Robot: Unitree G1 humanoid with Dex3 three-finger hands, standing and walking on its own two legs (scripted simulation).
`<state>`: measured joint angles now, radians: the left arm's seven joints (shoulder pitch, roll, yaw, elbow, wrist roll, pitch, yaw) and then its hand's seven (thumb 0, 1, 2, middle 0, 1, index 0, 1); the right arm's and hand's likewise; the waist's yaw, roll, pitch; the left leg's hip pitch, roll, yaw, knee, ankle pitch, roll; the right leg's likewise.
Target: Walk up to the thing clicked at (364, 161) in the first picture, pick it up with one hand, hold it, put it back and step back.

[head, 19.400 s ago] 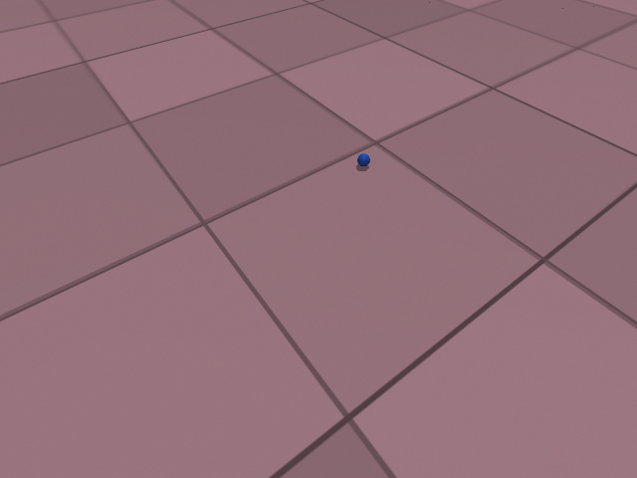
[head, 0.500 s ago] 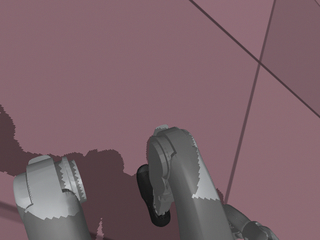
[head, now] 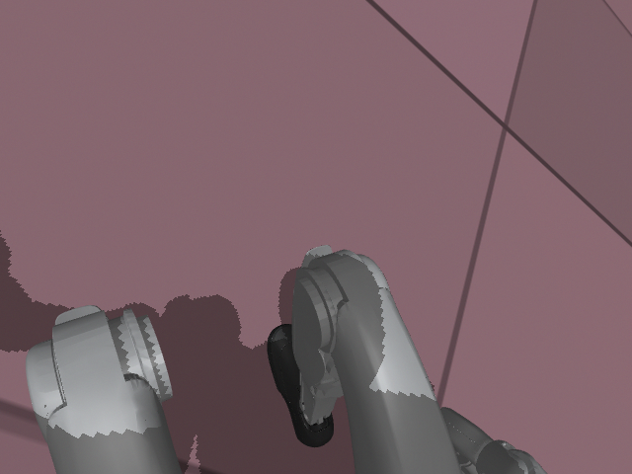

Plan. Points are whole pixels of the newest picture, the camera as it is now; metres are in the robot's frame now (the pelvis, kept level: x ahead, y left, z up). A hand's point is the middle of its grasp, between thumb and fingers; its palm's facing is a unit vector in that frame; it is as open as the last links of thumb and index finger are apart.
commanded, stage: close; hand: left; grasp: from above
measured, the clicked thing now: out of the picture +0.39 +0.36 -0.26
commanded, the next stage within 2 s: settle in 0.78 s
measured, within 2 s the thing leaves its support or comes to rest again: leaves its support in 1.16 s
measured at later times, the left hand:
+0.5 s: hand out of the picture +0.38 +0.35 -0.24, palm faces -0.42 -0.20 -0.88, open 8.7 cm
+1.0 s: hand out of the picture +0.38 +0.35 -0.24, palm faces -0.43 -0.19 -0.88, open 7.2 cm
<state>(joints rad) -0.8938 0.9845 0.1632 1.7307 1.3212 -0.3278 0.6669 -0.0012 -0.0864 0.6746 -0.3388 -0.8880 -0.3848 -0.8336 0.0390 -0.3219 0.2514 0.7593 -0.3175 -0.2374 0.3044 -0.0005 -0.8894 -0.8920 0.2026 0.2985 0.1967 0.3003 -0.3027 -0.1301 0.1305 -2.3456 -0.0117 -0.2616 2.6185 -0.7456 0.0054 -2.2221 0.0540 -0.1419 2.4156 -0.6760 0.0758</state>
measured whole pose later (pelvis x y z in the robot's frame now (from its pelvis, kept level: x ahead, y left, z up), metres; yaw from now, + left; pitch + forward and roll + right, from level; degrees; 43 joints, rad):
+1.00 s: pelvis +0.00 +0.00 +0.00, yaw +0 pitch +25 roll -15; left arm -0.90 0.97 0.17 1.73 1.33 -0.32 0.68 -0.07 0.29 0.39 -0.63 -0.58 -0.89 -0.55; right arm 0.03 -0.32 0.25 0.75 -0.32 -0.24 0.30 0.00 -0.89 -0.89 0.20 0.30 0.20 0.30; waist -0.30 -0.13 0.12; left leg -2.35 -0.01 -0.26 2.62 -0.74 0.00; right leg -2.23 0.06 -0.14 2.42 -0.67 0.07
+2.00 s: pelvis -0.01 -0.01 +0.05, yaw +7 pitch +33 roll -9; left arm -0.82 0.74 0.12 1.31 1.24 -0.27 0.33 -0.07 0.24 0.40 -0.72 -0.50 -0.98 -0.49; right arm 0.16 -0.29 0.03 0.76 -0.12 -0.05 0.18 0.00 -0.91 -0.90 0.20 0.30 0.20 0.30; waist -0.18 0.02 -0.07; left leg -2.29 -0.02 -0.14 2.38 -0.66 -0.01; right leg -2.21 0.00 -0.06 2.28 -0.65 0.05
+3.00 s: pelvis +0.01 -0.01 +0.32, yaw +12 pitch +21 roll -3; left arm -0.29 0.51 -0.09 0.64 0.98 -0.03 0.05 -0.05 0.25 0.42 -0.66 -0.58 -0.96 -0.57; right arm 0.17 -0.24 -0.01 0.69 0.04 0.00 -0.04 0.01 -0.91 -0.90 0.21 0.30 0.20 0.30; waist -0.06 0.05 -0.15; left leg -1.29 0.03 -0.05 1.47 -0.55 0.00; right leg -1.26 0.00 -0.01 1.40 -0.52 0.04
